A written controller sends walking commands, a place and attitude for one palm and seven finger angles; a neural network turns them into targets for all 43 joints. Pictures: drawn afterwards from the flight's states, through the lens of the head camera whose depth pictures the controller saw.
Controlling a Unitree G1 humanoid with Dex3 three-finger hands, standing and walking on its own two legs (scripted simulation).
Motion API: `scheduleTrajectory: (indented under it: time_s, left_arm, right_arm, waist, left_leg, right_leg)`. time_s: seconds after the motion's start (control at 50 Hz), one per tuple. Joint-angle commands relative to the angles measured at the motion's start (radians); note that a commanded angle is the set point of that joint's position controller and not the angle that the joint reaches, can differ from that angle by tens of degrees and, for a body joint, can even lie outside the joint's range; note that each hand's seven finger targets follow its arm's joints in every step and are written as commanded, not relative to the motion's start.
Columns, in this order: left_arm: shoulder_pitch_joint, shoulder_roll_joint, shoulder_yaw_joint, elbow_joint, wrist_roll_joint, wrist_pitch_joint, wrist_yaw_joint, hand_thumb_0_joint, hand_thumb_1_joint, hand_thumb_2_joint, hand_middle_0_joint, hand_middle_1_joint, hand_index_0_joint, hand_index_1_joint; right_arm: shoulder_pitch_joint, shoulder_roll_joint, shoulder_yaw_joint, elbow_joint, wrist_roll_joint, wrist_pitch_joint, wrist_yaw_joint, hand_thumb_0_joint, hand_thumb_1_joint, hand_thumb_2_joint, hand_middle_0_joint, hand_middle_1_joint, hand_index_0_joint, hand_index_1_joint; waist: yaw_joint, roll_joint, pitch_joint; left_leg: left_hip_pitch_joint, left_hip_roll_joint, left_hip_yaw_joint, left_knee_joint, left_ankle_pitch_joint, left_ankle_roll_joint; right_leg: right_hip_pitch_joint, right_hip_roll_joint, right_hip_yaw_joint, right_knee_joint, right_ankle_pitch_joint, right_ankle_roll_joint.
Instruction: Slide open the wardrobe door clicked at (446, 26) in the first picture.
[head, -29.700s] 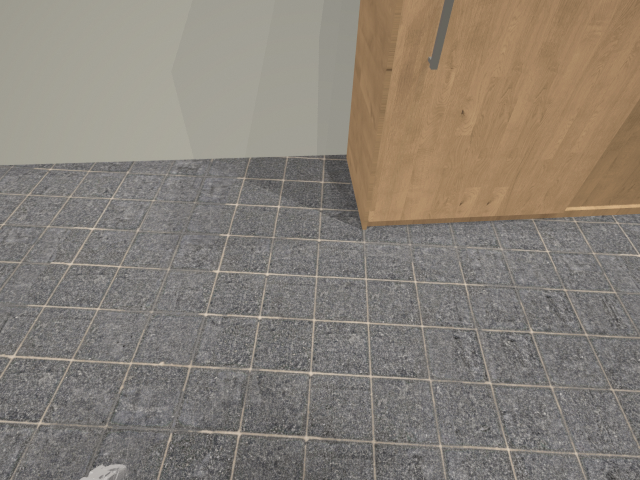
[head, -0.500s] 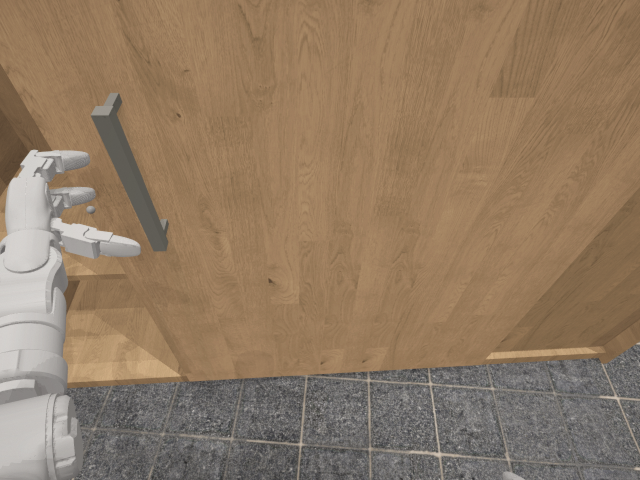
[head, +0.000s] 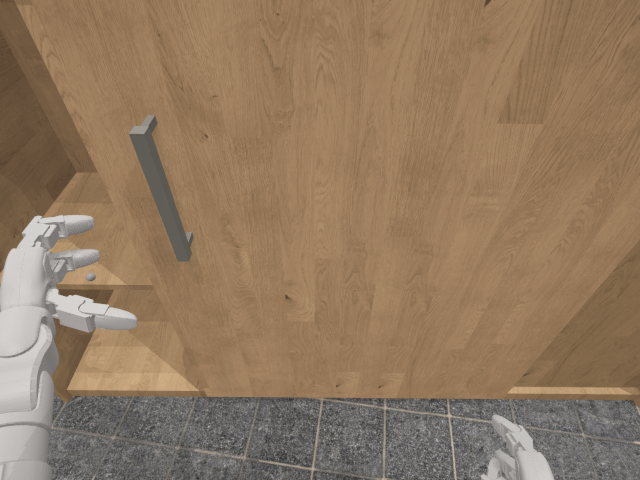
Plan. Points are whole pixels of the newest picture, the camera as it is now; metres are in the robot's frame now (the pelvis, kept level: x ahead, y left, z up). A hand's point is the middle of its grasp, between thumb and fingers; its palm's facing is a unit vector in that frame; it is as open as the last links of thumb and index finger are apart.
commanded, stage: slip the hand off the handle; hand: left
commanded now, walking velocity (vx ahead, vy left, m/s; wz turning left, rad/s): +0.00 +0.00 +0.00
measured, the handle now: (168, 195) +0.47 +0.28 +0.10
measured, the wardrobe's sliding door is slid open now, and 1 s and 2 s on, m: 0.44 0.44 0.44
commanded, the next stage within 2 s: draw the hand back to the body in 0.10 s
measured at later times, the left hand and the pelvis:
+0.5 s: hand (89, 293) +0.26 +0.28 +0.14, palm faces +0.08 -1.00 -0.05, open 14.7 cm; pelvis +0.00 -0.01 +0.00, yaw -1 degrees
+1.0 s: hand (50, 328) +0.21 +0.29 +0.15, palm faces +0.44 -0.85 -0.30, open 13.0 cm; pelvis +0.00 +0.02 +0.01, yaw -1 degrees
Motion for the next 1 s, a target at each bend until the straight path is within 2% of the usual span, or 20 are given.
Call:
scheduleTrajectory:
  time_s: [0.0,0.12,0.2,0.22,0.24,0.28,0.3,0.34,0.38,0.4,0.5,0.54,0.58,0.7,0.72,0.74,0.78,0.86,0.9,0.98]
  left_arm:
    - [-0.225,0.275,0.09,-0.276,-0.019,-0.067,0.004,0.0,-0.55,0.2,-0.25,-1.15,-0.25,-1.15]
    - [-0.248,0.31,0.113,-0.307,-0.029,-0.071,-0.015,0.0,-0.55,0.2,-0.25,-1.15,-0.25,-1.15]
    - [-0.267,0.29,0.091,-0.274,-0.034,-0.081,-0.027,0.0,-0.55,0.2,-0.25,-1.15,-0.25,-1.15]
    - [-0.311,0.22,0.066,-0.303,-0.17,-0.135,-0.14,0.0,-0.55,0.2,-0.25,-1.15,-0.25,-1.15]
    - [-0.277,0.286,0.115,-0.277,-0.193,-0.167,-0.201,0.0,-0.55,0.2,-0.25,-1.15,-0.25,-1.15]
    - [-0.226,0.322,0.15,-0.258,-0.236,-0.203,-0.308,0.0,-0.55,0.2,-0.25,-1.15,-0.25,-1.15]
    - [-0.231,0.32,0.141,-0.245,-0.251,-0.215,-0.358,0.0,-0.55,0.2,-0.25,-1.15,-0.25,-1.15]
    - [-0.145,0.341,0.175,-0.162,-0.283,-0.211,-0.454,0.0,-0.55,0.2,-0.25,-1.15,-0.25,-1.15]
    - [-0.082,0.394,0.251,-0.163,-0.291,-0.184,-0.467,0.0,-0.55,0.2,-0.25,-1.15,-0.25,-1.15]
    - [-0.057,0.346,0.219,-0.207,-0.298,-0.168,-0.463,0.0,-0.55,0.2,-0.25,-1.15,-0.25,-1.15]
    - [0.053,0.288,0.222,-0.356,-0.311,-0.134,-0.379,0.0,-0.55,0.2,-0.25,-1.15,-0.25,-1.15]
    - [0.066,0.258,0.197,-0.432,-0.306,-0.129,-0.361,0.0,-0.55,0.2,-0.25,-1.15,-0.25,-1.15]
    - [0.107,0.276,0.221,-0.466,-0.302,-0.123,-0.343,0.0,-0.55,0.2,-0.25,-1.15,-0.25,-1.15]
    - [0.071,0.246,0.187,-0.577,-0.293,-0.093,-0.321,0.0,-0.369,0.287,-0.244,-1.044,-0.244,-1.044]
    - [0.055,0.356,0.215,-0.615,-0.117,-0.14,-0.132,0.0,-0.332,0.305,-0.242,-1.023,-0.242,-1.023]
    - [0.135,0.204,0.123,-0.583,-0.102,-0.15,-0.057,0.0,-0.296,0.322,-0.241,-1.001,-0.241,-1.001]
    - [0.2,0.145,0.058,-0.671,-0.054,-0.177,0.033,0.0,-0.224,0.357,-0.239,-0.959,-0.239,-0.959]
    - [0.25,0.16,0.072,-0.756,-0.004,-0.203,0.127,0.0,-0.079,0.428,-0.234,-0.874,-0.234,-0.874]
    - [0.289,0.114,0.035,-0.743,0.002,-0.201,0.142,0.0,-0.006,0.462,-0.231,-0.831,-0.231,-0.831]
    - [0.291,0.14,0.055,-0.794,0.023,-0.211,0.156,0.0,0.139,0.533,-0.226,-0.746,-0.226,-0.746]
  right_arm:
    - [-0.077,-0.126,-0.052,-0.136,-0.001,-0.063,-0.008,0.0,-0.9,-0.9,0.2,0.3,0.2,0.3]
    - [-0.104,-0.118,-0.036,-0.134,0.002,-0.071,-0.015,0.0,-0.9,-0.9,0.2,0.3,0.2,0.3]
    - [-0.103,-0.117,-0.034,-0.121,-0.001,-0.084,-0.026,0.0,-0.9,-0.9,0.2,0.3,0.2,0.3]
    - [-0.089,-0.13,-0.031,-0.109,0.013,-0.101,-0.032,0.0,-0.9,-0.9,0.2,0.3,0.2,0.3]
    - [-0.1,-0.125,-0.028,-0.105,0.016,-0.116,-0.038,0.0,-0.9,-0.9,0.2,0.3,0.2,0.3]
    - [-0.092,-0.126,-0.021,-0.109,0.016,-0.138,-0.039,0.0,-0.9,-0.9,0.2,0.3,0.2,0.3]
    - [-0.093,-0.128,-0.019,-0.11,0.017,-0.148,-0.038,0.0,-0.9,-0.9,0.2,0.3,0.2,0.3]
    - [-0.095,-0.136,-0.018,-0.128,0.02,-0.158,-0.034,0.0,-0.9,-0.9,0.2,0.3,0.2,0.3]
    - [-0.093,-0.136,-0.026,-0.156,0.022,-0.162,-0.021,0.0,-0.9,-0.9,0.2,0.3,0.2,0.3]
    - [-0.099,-0.125,-0.024,-0.177,0.025,-0.171,-0.012,0.0,-0.9,-0.9,0.2,0.3,0.2,0.3]
    - [-0.102,-0.122,-0.032,-0.208,0.028,-0.189,0.008,0.0,-0.9,-0.9,0.2,0.3,0.2,0.3]
    - [-0.109,-0.12,-0.034,-0.213,0.03,-0.196,0.01,0.0,-0.9,-0.9,0.2,0.3,0.2,0.3]
    - [-0.107,-0.125,-0.037,-0.208,0.028,-0.199,0.006,0.0,-0.9,-0.9,0.2,0.3,0.2,0.3]
    - [-0.127,-0.118,-0.03,-0.187,0.026,-0.209,-0.013,0.0,-0.9,-0.9,0.2,0.3,0.2,0.3]
    - [-0.138,-0.135,-0.042,-0.158,-0.022,-0.19,0.005,0.0,-0.9,-0.9,0.2,0.3,0.2,0.3]
    - [-0.148,-0.119,-0.04,-0.152,-0.02,-0.182,0.011,0.0,-0.9,-0.9,0.2,0.3,0.2,0.3]
    - [-0.143,-0.119,-0.044,-0.151,-0.019,-0.16,0.021,0.0,-0.9,-0.9,0.2,0.3,0.2,0.3]
    - [-0.143,-0.116,-0.048,-0.148,-0.027,-0.13,0.026,0.0,-0.9,-0.9,0.2,0.3,0.2,0.3]
    - [-0.148,-0.105,-0.049,-0.143,-0.029,-0.111,0.028,0.0,-0.9,-0.9,0.2,0.3,0.2,0.3]
    - [-0.164,-0.109,-0.047,-0.139,-0.036,-0.088,0.03,0.0,-0.9,-0.9,0.2,0.3,0.2,0.3]
  waist:
    - [-0.003,0.05,-0.169]
    - [-0.016,0.058,-0.121]
    - [-0.024,0.06,-0.124]
    - [-0.07,0.024,-0.163]
    - [-0.035,0.04,-0.177]
    - [-0.016,0.088,-0.194]
    - [-0.026,0.074,-0.178]
    - [-0.011,0.044,-0.13]
    - [0.026,0.045,-0.145]
    - [0.028,0.057,-0.154]
    - [0.032,0.017,-0.119]
    - [0.026,0.055,-0.124]
    - [0.03,0.031,-0.117]
    - [0.017,0.079,-0.073]
    - [0.035,0.11,0.037]
    - [0.007,0.092,0.078]
    - [0.014,0.069,0.02]
    - [0.018,0.059,-0.048]
    - [0.012,0.027,-0.002]
    - [0.025,0.056,-0.015]
  left_leg:
    - [0.322,0.047,-0.156,-0.081,0.032,-0.027]
    - [0.294,0.039,-0.151,-0.081,-0.019,-0.027]
    - [0.287,0.033,-0.143,-0.067,-0.034,-0.024]
    - [0.318,0.035,-0.141,-0.06,0.008,-0.028]
    - [0.319,0.033,-0.137,-0.045,0.028,-0.025]
    - [0.32,0.028,-0.13,-0.031,0.075,-0.023]
    - [0.318,0.029,-0.133,-0.032,0.088,-0.022]
    - [0.271,0.029,-0.133,-0.023,0.081,-0.022]
    - [0.252,0.03,-0.133,-0.016,0.097,-0.022]
    - [0.26,0.031,-0.134,-0.027,0.1,-0.023]
    - [0.264,0.046,-0.139,-0.046,0.049,-0.025]
    - [0.295,0.049,-0.141,-0.057,0.031,-0.026]
    - [0.295,0.051,-0.139,-0.056,0.033,-0.023]
    - [0.323,0.054,-0.165,-0.101,-0.039,-0.028]
    - [0.256,0.052,-0.193,-0.131,-0.14,-0.044]
    - [0.256,0.062,-0.199,-0.158,-0.211,-0.052]
    - [0.292,0.073,-0.212,-0.199,-0.273,-0.047]
    - [0.355,0.079,-0.209,-0.242,-0.212,-0.049]
    - [0.349,0.088,-0.211,-0.265,-0.202,-0.053]
    - [0.385,0.089,-0.216,-0.295,-0.189,-0.059]
  right_leg:
    - [-0.187,-0.021,0.08,-0.117,0.144,0.022]
    - [-0.208,-0.022,0.087,-0.129,0.1,0.026]
    - [-0.213,-0.027,0.099,-0.134,0.086,0.03]
    - [-0.168,-0.026,0.099,-0.147,0.128,0.033]
    - [-0.149,-0.023,0.106,-0.138,0.149,0.032]
    - [-0.127,-0.031,0.12,-0.126,0.225,0.04]
    - [-0.134,-0.031,0.111,-0.119,0.248,0.043]
    - [-0.14,-0.036,0.127,-0.117,0.265,0.063]
    - [-0.123,-0.044,0.144,-0.118,0.274,0.071]
    - [-0.123,-0.041,0.124,-0.11,0.272,0.064]
    - [-0.158,-0.035,0.121,-0.131,0.184,0.071]
    - [-0.174,-0.03,0.114,-0.132,0.156,0.067]
    - [-0.168,-0.03,0.121,-0.141,0.151,0.074]
    - [-0.182,-0.023,0.1,-0.161,0.084,0.056]
    - [-0.218,-0.048,0.157,-0.241,0.031,0.023]
    - [-0.224,-0.062,0.137,-0.242,-0.002,0.017]
    - [-0.155,-0.058,0.122,-0.227,0.004,0.014]
    - [-0.075,-0.053,0.115,-0.222,0.059,0.012]
    - [-0.057,-0.049,0.112,-0.23,0.062,0.014]
    - [-0.021,-0.044,0.109,-0.244,0.091,0.012]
